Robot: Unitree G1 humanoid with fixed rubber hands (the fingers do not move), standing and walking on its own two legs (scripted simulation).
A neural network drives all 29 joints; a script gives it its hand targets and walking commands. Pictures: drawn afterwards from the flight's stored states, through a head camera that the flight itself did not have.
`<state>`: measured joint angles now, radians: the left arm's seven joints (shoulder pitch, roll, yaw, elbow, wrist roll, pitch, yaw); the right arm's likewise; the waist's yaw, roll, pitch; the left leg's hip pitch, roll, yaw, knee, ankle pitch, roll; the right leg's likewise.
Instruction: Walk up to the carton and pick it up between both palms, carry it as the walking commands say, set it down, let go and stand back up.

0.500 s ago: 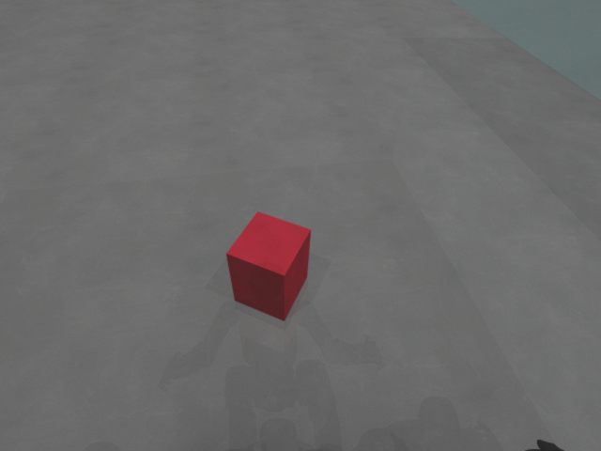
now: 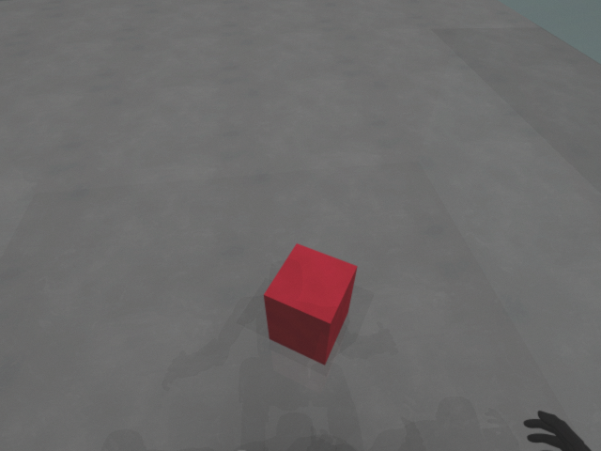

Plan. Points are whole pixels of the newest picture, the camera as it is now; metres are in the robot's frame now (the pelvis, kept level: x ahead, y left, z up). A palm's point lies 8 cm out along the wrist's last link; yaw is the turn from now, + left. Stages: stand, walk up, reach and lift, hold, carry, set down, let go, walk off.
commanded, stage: walk up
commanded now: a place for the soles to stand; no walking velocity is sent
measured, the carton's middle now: (310, 304) +0.69 -0.01 -0.60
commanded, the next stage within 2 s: none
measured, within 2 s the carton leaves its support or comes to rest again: neither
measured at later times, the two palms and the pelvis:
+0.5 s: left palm (44, 385) +0.23 +0.39 -0.07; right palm (519, 432) +0.20 -0.29 -0.09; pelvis +0.13 +0.05 +0.00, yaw -4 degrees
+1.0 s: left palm (63, 357) +0.27 +0.37 -0.06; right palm (518, 378) +0.26 -0.29 -0.05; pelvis +0.14 +0.05 +0.03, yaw -7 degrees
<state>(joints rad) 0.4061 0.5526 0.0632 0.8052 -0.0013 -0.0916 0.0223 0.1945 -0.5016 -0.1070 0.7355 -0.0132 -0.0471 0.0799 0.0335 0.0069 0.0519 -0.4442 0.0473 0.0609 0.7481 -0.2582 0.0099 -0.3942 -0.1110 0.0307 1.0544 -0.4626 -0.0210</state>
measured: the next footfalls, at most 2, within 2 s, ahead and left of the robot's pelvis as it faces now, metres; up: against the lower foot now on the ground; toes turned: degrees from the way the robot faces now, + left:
right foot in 0.22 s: +0.20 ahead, -0.10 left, +0.00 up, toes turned -5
left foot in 0.42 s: +0.20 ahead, +0.17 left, +0.00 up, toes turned +0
